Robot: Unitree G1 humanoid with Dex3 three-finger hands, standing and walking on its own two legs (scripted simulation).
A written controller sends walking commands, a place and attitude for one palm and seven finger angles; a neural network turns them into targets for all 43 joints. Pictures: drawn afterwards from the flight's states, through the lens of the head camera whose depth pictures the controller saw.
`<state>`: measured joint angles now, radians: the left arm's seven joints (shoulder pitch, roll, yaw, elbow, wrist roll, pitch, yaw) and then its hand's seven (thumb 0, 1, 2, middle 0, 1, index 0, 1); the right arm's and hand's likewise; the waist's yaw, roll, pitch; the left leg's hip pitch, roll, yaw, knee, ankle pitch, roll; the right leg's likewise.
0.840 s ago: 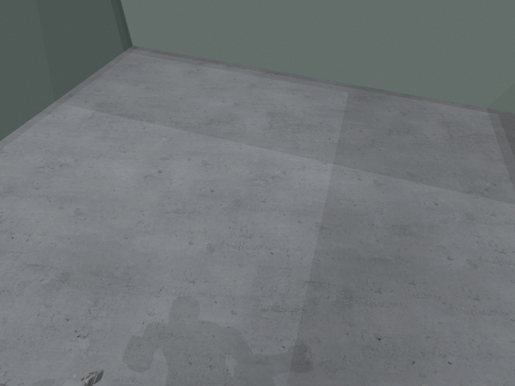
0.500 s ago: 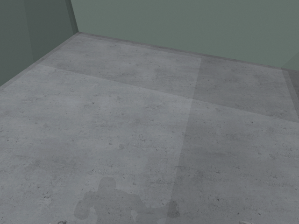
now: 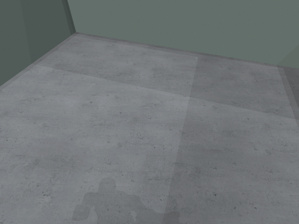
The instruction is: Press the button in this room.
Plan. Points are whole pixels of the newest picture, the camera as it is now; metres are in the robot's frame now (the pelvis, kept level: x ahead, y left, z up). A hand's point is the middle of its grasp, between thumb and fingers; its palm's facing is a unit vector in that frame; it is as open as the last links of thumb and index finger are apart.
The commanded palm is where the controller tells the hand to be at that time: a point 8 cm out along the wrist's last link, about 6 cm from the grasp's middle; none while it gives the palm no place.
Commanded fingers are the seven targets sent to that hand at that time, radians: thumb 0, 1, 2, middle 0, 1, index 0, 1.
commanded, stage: stand and wait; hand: left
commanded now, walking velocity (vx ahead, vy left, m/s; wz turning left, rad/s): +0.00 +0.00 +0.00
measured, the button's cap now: out of the picture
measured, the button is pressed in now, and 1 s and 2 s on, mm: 0 0 0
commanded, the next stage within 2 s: turn or walk to find it in 0.06 s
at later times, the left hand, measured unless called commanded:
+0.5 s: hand out of the picture +0.03 +0.23 -0.20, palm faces +0.08 -0.97 -0.22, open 7.4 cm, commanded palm none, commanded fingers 0.00 0.90 0.90 -0.20 -0.30 -0.20 -0.30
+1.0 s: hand out of the picture -0.04 +0.19 -0.15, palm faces +0.34 -0.89 -0.29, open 7.4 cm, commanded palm none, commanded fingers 0.00 0.90 0.90 -0.20 -0.30 -0.20 -0.30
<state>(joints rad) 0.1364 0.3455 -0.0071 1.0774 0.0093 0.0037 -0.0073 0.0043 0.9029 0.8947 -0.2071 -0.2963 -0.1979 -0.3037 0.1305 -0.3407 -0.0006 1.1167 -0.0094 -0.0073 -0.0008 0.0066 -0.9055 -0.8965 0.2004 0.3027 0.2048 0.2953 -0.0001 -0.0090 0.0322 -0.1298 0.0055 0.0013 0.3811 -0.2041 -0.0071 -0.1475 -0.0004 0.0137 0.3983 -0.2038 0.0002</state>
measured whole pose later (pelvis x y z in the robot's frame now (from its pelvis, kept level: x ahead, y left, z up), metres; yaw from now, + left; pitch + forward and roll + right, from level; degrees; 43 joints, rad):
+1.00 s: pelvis -0.05 -0.03 -0.01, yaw +20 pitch -2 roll +1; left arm 0.24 0.20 0.03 0.92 0.02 0.03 0.03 0.00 0.90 0.89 -0.21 -0.30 -0.20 -0.30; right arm 0.25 -0.27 -0.10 0.98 -0.02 0.07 0.01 0.01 -0.91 -0.90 0.20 0.30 0.20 0.29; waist -0.02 0.02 0.03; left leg -0.52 -0.03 -0.05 1.13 -0.35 -0.04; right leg -0.16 -0.04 -0.08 0.50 -0.31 -0.02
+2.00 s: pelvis -0.11 -0.05 +0.00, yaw +45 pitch -2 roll +1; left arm 0.25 0.17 0.03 0.92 0.02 0.02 0.02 0.00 0.90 0.89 -0.21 -0.30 -0.20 -0.30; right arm 0.27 -0.24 -0.09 1.02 -0.02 0.09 0.01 0.01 -0.91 -0.90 0.20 0.30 0.20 0.29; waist -0.01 0.01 0.05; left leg -0.43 0.04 -0.01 1.04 -0.39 -0.07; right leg -0.20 -0.08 -0.20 0.49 -0.27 -0.03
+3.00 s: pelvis -0.14 -0.09 +0.00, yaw +70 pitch -1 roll +2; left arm 0.24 0.17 0.04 0.94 0.02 0.01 0.02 0.00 0.91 0.89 -0.21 -0.30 -0.20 -0.30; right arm 0.24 -0.24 -0.08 1.02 -0.02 0.09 0.01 0.01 -0.91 -0.90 0.19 0.30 0.20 0.29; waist 0.00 0.01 0.07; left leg -0.41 0.05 -0.01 0.98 -0.41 -0.07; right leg -0.19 -0.09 -0.21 0.50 -0.29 -0.03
